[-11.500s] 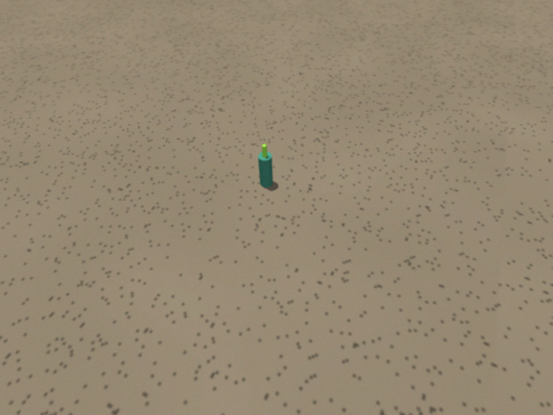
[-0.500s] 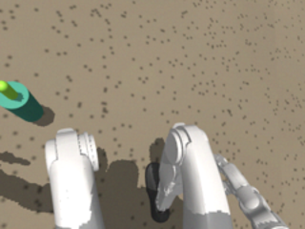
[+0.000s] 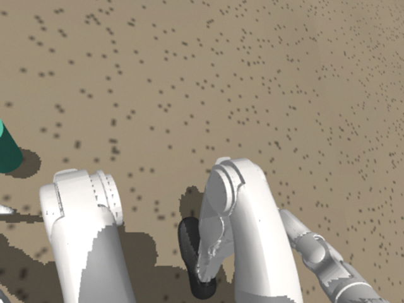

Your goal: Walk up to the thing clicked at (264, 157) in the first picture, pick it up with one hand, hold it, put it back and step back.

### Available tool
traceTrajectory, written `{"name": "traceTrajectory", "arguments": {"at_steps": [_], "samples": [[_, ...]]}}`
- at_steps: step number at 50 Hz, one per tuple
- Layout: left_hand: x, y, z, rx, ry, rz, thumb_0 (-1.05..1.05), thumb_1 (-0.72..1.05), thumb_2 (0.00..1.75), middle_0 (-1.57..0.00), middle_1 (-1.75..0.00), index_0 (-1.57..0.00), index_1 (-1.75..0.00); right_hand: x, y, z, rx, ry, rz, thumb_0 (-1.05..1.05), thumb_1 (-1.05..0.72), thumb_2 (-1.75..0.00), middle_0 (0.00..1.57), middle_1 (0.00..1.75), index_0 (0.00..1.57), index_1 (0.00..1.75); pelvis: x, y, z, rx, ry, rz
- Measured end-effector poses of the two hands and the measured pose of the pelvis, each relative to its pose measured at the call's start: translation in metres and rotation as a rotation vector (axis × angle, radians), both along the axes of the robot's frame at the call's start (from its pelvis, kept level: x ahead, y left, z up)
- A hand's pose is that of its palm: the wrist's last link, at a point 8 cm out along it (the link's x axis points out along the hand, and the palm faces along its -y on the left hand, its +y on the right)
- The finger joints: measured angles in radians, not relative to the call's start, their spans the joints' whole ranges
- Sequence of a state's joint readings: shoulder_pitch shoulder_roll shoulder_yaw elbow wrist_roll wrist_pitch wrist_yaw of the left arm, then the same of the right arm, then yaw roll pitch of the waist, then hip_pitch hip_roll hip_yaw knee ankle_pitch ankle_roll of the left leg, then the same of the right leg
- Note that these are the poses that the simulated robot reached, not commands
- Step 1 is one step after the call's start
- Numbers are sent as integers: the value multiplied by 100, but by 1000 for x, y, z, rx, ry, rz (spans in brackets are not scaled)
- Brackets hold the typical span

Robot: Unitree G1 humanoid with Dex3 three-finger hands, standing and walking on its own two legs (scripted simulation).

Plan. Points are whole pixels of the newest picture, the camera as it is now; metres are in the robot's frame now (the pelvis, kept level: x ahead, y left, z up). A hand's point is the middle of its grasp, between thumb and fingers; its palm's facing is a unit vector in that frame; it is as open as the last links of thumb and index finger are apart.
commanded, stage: close in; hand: left
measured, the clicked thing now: out of the picture +0.40 +0.33 -0.15
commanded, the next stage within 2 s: rest palm in 0.20 s
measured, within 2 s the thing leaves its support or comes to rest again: leaves its support in 1.48 s
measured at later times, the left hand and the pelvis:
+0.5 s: hand out of the picture +0.37 +0.32 -0.15, palm faces +0.39 -0.92 +0.03, open 16.9 cm; pelvis +0.00 +0.00 +0.00, yaw -1 degrees
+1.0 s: hand out of the picture +0.38 +0.32 -0.14, palm faces +0.41 -0.91 +0.02, open 9.0 cm; pelvis +0.00 +0.00 +0.00, yaw -1 degrees
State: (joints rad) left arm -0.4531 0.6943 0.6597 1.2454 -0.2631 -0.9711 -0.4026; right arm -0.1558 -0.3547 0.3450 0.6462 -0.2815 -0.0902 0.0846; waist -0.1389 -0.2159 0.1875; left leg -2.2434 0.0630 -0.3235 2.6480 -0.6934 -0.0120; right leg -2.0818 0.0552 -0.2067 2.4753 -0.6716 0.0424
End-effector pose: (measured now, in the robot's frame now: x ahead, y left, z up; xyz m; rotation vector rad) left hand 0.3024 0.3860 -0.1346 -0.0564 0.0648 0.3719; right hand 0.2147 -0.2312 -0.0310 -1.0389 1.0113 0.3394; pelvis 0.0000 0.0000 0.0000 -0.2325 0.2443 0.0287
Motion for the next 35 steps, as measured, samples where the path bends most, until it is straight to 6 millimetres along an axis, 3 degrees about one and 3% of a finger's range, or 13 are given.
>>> {"name": "traceTrajectory", "arguments": {"at_steps": [11, 23, 27, 35], "samples": [[8, -17, -1, 10, -11, 22, -2, -61, 11, -7, -14, -11, -11, -20, -3, 1, -2, 38, -11, 0, -90, -89, 21, 30, 21, 30, -5, 0, -3, -1, -25, -5], [22, -22, -12, 23, -20, 27, -2, -55, 15, -9, -12, -11, -11, -32, -6, -1, -35, 93, -29, 0, -89, -90, 21, 30, 21, 30, -3, 2, -5, -14, -28, -11], [25, -21, -13, 25, -27, 36, -2, -44, 21, -16, -17, -16, -16, -32, -6, -1, -45, 105, -27, 0, -88, -89, 21, 30, 21, 30, -2, 2, -5, -18, -27, -11], [33, -20, -11, 25, -30, 26, -1, -6, 39, -38, -34, -37, -34, -28, -3, 1, -54, 103, -23, 0, -87, -89, 21, 30, 21, 30, -2, 3, -3, -24, -25, -13]]}}
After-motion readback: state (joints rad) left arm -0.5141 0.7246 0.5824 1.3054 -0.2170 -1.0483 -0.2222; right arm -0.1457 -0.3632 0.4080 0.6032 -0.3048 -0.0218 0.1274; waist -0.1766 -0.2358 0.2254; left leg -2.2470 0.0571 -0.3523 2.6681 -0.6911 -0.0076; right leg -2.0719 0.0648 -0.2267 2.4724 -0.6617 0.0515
